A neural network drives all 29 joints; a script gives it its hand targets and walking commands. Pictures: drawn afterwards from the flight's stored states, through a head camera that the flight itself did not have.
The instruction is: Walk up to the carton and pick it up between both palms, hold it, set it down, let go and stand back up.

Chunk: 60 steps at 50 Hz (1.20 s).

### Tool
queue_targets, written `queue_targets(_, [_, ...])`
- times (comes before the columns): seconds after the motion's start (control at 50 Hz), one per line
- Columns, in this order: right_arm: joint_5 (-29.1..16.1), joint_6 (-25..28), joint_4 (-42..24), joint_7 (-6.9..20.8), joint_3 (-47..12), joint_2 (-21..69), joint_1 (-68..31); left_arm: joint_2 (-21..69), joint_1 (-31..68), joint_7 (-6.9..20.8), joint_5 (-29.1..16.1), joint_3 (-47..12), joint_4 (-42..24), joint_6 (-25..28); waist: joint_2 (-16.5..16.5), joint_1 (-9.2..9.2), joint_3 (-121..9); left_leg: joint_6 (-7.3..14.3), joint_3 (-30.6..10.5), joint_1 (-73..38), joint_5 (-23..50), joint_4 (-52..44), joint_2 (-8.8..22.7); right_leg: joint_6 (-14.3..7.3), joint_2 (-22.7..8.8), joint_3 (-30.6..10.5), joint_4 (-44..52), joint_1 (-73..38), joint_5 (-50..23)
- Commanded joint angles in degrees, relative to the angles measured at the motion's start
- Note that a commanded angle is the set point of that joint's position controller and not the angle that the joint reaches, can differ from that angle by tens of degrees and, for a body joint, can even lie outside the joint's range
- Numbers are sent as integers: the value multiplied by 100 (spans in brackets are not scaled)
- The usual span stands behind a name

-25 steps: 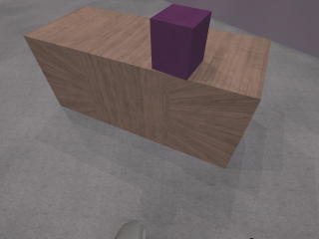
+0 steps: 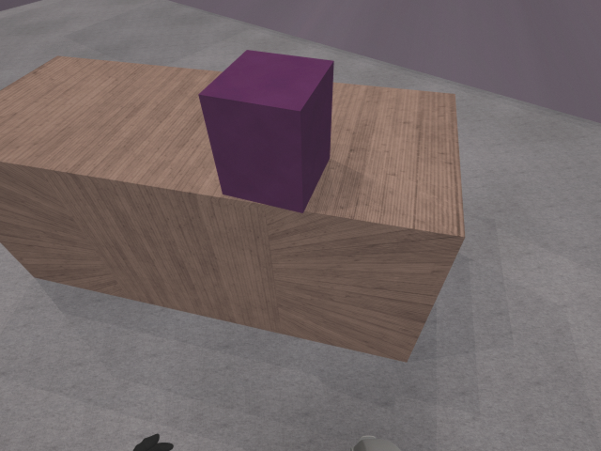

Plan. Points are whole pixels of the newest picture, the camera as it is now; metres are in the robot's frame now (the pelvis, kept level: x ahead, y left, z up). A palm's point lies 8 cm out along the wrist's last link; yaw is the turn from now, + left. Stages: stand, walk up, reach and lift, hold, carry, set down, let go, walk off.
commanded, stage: walk up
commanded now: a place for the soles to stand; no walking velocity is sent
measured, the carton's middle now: (274, 131) +0.75 +0.02 +0.02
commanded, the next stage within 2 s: none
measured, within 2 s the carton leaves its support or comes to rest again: neither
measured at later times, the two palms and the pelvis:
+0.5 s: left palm out of the picture +0.17 +0.29 -0.16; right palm (419, 355) +0.28 -0.19 -0.11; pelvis +0.18 +0.04 -0.01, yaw +5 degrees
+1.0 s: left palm (154, 333) +0.36 +0.24 -0.10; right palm (426, 322) +0.34 -0.22 -0.12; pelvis +0.22 +0.01 +0.00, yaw +6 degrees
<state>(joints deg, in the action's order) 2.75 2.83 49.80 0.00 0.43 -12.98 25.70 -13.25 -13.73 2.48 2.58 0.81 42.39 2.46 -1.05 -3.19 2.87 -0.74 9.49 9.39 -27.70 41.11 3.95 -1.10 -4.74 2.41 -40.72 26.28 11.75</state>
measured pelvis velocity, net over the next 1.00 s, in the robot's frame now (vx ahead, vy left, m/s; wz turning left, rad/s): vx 0.22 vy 0.01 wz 0.10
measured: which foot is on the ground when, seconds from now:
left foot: down 0.00-0.02, up 0.04-0.34, down 0.36-1.00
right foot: down 0.00-0.38, up 0.40-0.68, down 0.70-1.00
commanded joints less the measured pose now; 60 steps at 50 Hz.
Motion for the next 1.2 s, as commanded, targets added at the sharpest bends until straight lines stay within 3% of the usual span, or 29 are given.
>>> queue_targets(0.0, [-86,-26,-727,134,-46,-392,170,-1511,-1925,-266,-81,524,-171,163,-1572,914,-541,170,-389,3232,-658,2944,-418,-961,-1979,-4315,2425,-2856,2338])
queue_targets(0.02, [-72,-106,-846,97,90,-764,-151,-1547,-1842,-342,-228,540,-83,94,-772,935,-396,163,-937,3454,-712,3477,-196,-1274,-2173,-4958,2831,-2648,2992])
queue_targets(0.04, [-73,-105,-943,93,113,-774,-514,-1374,-1607,-388,-243,465,-215,69,-753,1002,17,159,-1048,3769,-461,3640,-79,-1240,-2038,-4183,2735,-2503,2773])
queue_targets(0.08, [-93,-50,-895,88,95,-646,-406,-1216,-1052,-434,-146,414,-278,82,-1138,746,65,102,-1138,3837,-238,3472,85,-1332,-1873,-3190,2563,-2295,2534])
queue_targets(0.1, [-51,-42,-835,81,138,-732,-312,-1021,-859,-415,-149,352,-284,126,-1071,601,134,39,-1190,3482,-125,3223,173,-1353,-1769,-2813,2593,-1773,2364])
queue_targets(0.2, [-36,-107,-912,192,190,-510,-472,-941,-470,-366,-46,274,-98,273,-816,393,403,-48,-1229,2585,399,1838,328,-1334,-1714,-1730,2749,-766,2103])
queue_targets(0.24, [-56,-30,-866,232,208,-396,-356,-947,-245,-326,3,291,4,243,-911,239,421,35,-1008,1908,946,957,282,-1132,-1454,-1031,2534,-359,2081])
queue_targets(0.28, [-62,28,-760,227,273,-316,-144,-949,-37,-282,23,259,82,143,-859,63,298,133,-530,763,1529,301,-71,-967,-1207,-365,2037,230,2288])
queue_targets(0.3, [-53,56,-722,172,345,-354,95,-835,-39,-263,20,205,151,72,-561,-77,191,181,-511,-60,2041,84,-157,-851,-1005,-116,1417,683,2041])
queue_targets(0.32, [-26,91,-667,92,410,-490,366,-594,-230,-239,65,77,183,3,77,-177,45,181,-644,-598,2036,-98,-257,-646,-698,176,514,800,1738])
queue_targets(0.34, [-16,114,-710,16,483,-738,526,-316,-578,-191,15,-47,188,-44,982,-175,-161,256,-1633,-702,1538,-743,292,-336,-279,613,-776,898,1482])
queue_targets(0.36, [-119,132,-897,-67,522,-1129,674,-106,-756,-163,35,-149,104,-131,1672,-153,-148,608,-4051,-222,570,-2047,1705,20,159,442,-2207,1024,2389])
queue_targets(0.38, [-319,54,-915,-133,605,-1447,563,-546,-913,-202,-51,-7,83,-284,1405,-58,-92,1080,-5398,244,-562,-2856,2135,68,178,-101,-2713,919,2739])
queue_targets(0.4, [-379,4,-1020,-186,572,-1369,289,-741,-738,-229,-14,69,88,-364,1110,-11,179,1180,-5366,246,-1093,-3017,2160,116,6,-245,-2955,1227,2504])
queue_targets(0.42, [-334,-12,-1092,-225,545,-1293,79,-709,-653,-245,-41,47,86,-364,1254,4,287,1239,-4820,125,-997,-2840,2084,148,-102,-301,-3106,1548,2261])
queue_targets(0.46, [-184,39,-1135,-245,435,-1005,-235,-660,-625,-289,-7,54,167,-299,1282,70,90,1393,-3812,183,228,-2437,1830,218,-297,-412,-2803,1247,2120])
queue_targets(0.5, [-146,122,-1118,-249,327,-668,-459,-540,-611,-311,6,36,226,-285,1327,139,-123,1445,-2935,345,2265,-2021,1652,289,-352,-463,-2306,620,2118])
queue_targets(0.54, [-80,153,-1151,-246,291,-637,-644,-453,-599,-328,-20,15,257,-341,1062,218,-437,1503,-2580,306,3967,-1539,1678,277,-296,-350,-1833,219,1982])
queue_targets(0.6, [-90,60,-1189,-242,327,-711,-948,-359,-455,-375,-61,20,360,-401,1196,252,-701,1304,-2050,255,5401,-1046,1396,249,-194,-121,-1014,-385,1332])
queue_targets(0.64, [-127,-42,-1212,-197,270,-775,-1362,-331,-564,-354,-79,48,424,-367,973,503,-772,1009,-1626,852,5024,-639,1075,61,-7,201,71,-1310,182])
queue_targets(0.66, [-159,-88,-1175,-146,201,-782,-1537,-425,-588,-340,-105,61,382,-296,697,661,-815,790,-1437,1221,4512,-355,873,-83,2,133,817,-1813,-1090])
queue_targets(0.68, [-193,-104,-1229,-123,199,-687,-1366,-771,-424,-323,-53,186,260,-256,201,586,-957,570,-1261,1402,3756,12,591,-280,-328,-396,721,-2034,-2213])
queue_targets(0.7, [-325,-120,-1250,-114,127,-464,-923,-1098,9,-311,-119,254,90,-240,-523,278,-1069,328,-780,1376,2273,567,-37,-736,-1154,-1426,1195,-1723,-2163])
queue_targets(0.72, [-399,-252,-1079,-202,96,-410,-835,-1077,332,-286,-382,257,139,-282,-613,211,-1005,243,-679,649,758,773,-257,-1293,-1589,-1618,1523,-850,-1588])
queue_targets(0.74, [-367,-287,-1011,-220,94,-373,-977,-948,705,-273,-417,198,132,-325,-646,151,-803,271,-778,570,636,526,-215,-1255,-1391,-1415,1538,-606,-1077])
queue_targets(0.78, [-314,-237,-901,-191,87,-443,-1042,-845,954,-260,-329,133,89,-394,-617,158,-583,346,-915,518,1627,-68,-12,-785,-875,-780,1355,-467,-586])
queue_targets(0.82, [-270,-176,-816,-165,135,-630,-1106,-797,840,-259,-308,114,130,-420,-650,262,-539,362,-1100,673,2145,-278,137,-524,-599,-545,1172,-643,-521])
queue_targets(0.9, [-274,-113,-763,-158,139,-634,-1209,-768,966,-231,-287,140,199,-446,-429,302,-783,379,-1058,767,2303,-323,116,-532,-590,-505,1011,-1117,-779])
queue_targets(1.18, [-270,-82,-620,-56,145,-764,-1395,-748,1003,-182,-268,79,416,-430,196,350,-438,467,-1485,1160,1149,-1328,224,-249,-392,-482,1529,-1108,1171])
